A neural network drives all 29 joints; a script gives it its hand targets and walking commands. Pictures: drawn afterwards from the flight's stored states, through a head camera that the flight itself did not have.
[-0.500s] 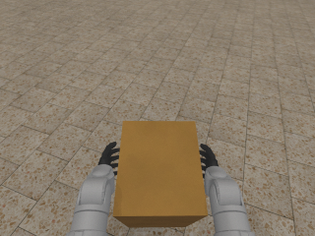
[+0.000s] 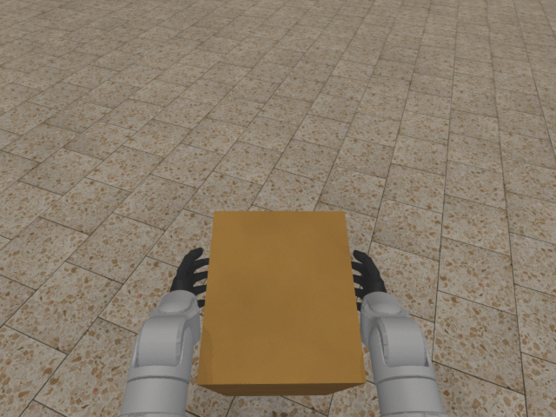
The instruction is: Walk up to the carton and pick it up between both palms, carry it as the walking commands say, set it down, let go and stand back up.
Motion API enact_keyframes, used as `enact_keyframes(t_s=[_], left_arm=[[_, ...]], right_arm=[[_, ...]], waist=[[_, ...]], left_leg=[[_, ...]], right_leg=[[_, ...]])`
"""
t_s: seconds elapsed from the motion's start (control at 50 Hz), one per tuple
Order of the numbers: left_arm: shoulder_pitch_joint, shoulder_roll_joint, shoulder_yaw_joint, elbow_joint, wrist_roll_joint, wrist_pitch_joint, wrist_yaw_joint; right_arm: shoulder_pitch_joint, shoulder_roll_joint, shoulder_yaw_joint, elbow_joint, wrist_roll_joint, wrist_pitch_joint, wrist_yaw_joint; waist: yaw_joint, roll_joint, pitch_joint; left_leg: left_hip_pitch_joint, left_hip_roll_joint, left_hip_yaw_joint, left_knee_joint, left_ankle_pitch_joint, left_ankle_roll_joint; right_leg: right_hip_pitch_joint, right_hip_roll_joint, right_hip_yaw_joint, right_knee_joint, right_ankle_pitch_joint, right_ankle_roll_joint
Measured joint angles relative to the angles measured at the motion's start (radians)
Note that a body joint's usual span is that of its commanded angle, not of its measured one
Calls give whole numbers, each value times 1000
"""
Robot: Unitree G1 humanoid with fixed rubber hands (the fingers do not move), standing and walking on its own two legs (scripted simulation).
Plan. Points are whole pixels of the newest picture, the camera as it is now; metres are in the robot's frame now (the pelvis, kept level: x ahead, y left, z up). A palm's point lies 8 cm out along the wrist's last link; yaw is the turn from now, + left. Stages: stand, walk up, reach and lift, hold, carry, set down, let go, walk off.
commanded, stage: carry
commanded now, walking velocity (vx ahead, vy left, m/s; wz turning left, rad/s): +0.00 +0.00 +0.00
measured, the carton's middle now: (278, 315) +0.29 +0.00 -0.04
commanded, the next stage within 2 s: hold in 1.82 s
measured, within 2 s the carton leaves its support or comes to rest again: neither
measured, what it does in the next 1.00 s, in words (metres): shifts its weight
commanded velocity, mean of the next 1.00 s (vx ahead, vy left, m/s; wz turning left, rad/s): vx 0.00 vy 0.00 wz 0.00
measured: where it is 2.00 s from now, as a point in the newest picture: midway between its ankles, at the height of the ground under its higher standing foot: outside the picture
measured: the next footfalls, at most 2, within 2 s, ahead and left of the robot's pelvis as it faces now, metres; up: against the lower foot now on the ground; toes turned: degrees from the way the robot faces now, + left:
none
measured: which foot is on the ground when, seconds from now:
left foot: down 0.00-1.00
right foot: down 0.00-1.00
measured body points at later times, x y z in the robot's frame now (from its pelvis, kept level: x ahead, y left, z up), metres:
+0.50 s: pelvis +0.02 -0.01 +0.00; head +0.01 -0.03 +0.45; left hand +0.31 +0.12 +0.03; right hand +0.31 -0.16 +0.02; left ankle +0.10 +0.12 -0.72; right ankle +0.06 -0.09 -0.72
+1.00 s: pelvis +0.04 -0.04 +0.00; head +0.03 -0.05 +0.45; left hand +0.32 +0.11 +0.04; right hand +0.32 -0.17 +0.03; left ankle +0.10 +0.13 -0.72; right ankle +0.06 -0.09 -0.72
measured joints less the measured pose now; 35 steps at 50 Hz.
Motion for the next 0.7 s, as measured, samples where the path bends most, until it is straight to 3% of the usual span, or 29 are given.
enact_keyframes(t_s=[0.54, 0.7], left_arm=[[10, 1, -15, 16, 2, 31, 2], [30, 4, -23, -41, -22, 51, 16]], right_arm=[[22, -3, 0, 0, 4, 32, -1], [35, -5, 18, -50, 26, 52, -18]], waist=[[-6, 7, -39], [-6, -1, -24]], left_leg=[[54, 14, -9, -27, -20, -27], [56, 22, -15, -22, -30, -40]], right_leg=[[55, 13, -14, -24, -28, -20], [59, 19, -21, -19, -41, -31]])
